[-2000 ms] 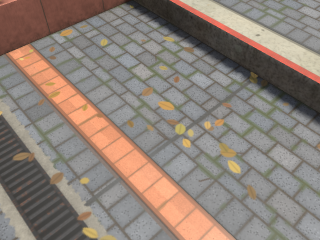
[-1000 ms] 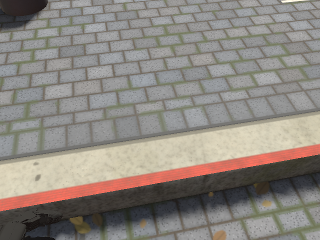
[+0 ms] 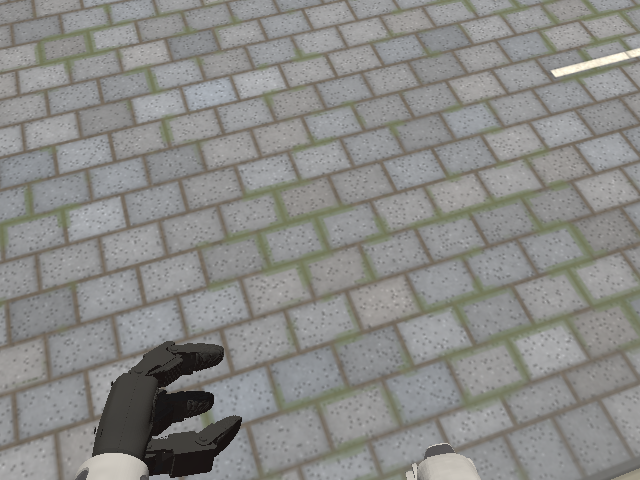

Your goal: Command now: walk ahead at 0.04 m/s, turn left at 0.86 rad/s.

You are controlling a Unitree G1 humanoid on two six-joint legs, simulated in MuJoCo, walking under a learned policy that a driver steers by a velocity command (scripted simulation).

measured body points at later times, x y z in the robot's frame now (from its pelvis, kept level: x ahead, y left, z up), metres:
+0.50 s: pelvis +0.16 +0.08 +0.00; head +0.14 +0.11 +0.45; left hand +0.25 +0.38 -0.09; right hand +0.29 -0.15 -0.10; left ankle +0.05 +0.16 -0.72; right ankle +0.22 -0.06 -0.64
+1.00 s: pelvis +0.50 +0.26 +0.01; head +0.52 +0.28 +0.46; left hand +0.27 +0.45 -0.11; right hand +0.86 +0.25 +0.00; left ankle +0.55 +0.45 -0.68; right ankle +0.44 +0.08 -0.72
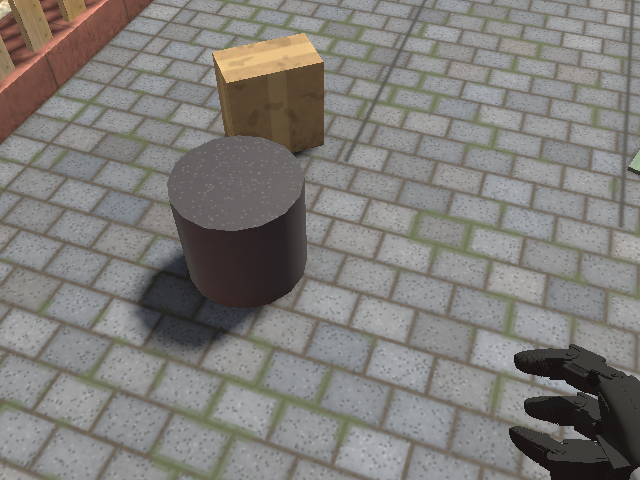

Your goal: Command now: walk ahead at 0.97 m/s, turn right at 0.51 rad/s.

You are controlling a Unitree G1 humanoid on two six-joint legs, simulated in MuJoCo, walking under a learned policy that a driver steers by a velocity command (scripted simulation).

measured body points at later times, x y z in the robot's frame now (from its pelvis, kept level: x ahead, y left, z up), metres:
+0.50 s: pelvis +0.47 -0.05 -0.04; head +0.49 -0.07 +0.41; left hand +0.79 +0.08 -0.10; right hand +0.31 -0.28 -0.17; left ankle +0.23 +0.15 -0.66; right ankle +0.58 -0.11 -0.74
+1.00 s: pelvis +0.93 -0.24 -0.02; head +0.95 -0.26 +0.42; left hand +1.08 +0.01 -0.14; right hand +0.92 -0.54 -0.14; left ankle +1.03 -0.25 -0.73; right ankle +0.66 -0.20 -0.59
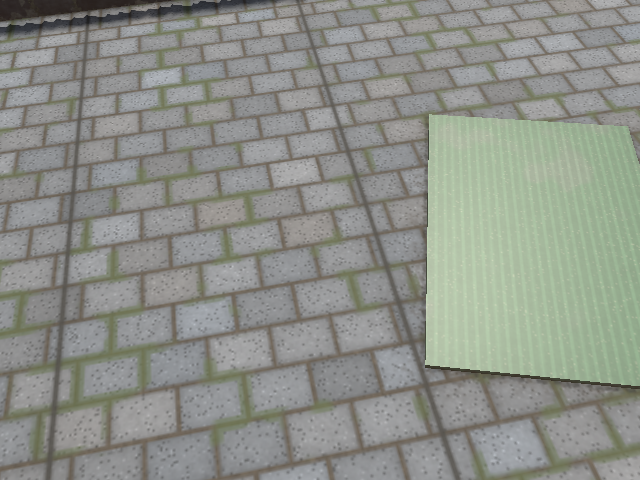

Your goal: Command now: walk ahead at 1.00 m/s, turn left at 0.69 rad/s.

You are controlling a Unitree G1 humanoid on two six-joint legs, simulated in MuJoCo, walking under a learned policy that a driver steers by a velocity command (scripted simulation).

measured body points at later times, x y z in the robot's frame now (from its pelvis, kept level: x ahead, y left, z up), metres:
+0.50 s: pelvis +0.49 +0.01 +0.03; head +0.51 +0.01 +0.47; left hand +0.50 +0.31 -0.07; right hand +0.69 -0.24 -0.09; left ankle +0.34 +0.04 -0.59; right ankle +0.55 -0.12 -0.71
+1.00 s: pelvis +0.85 +0.24 +0.02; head +0.89 +0.27 +0.47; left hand +0.78 +0.52 -0.07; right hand +1.10 +0.10 -0.11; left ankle +0.83 +0.25 -0.71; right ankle +1.03 +0.18 -0.63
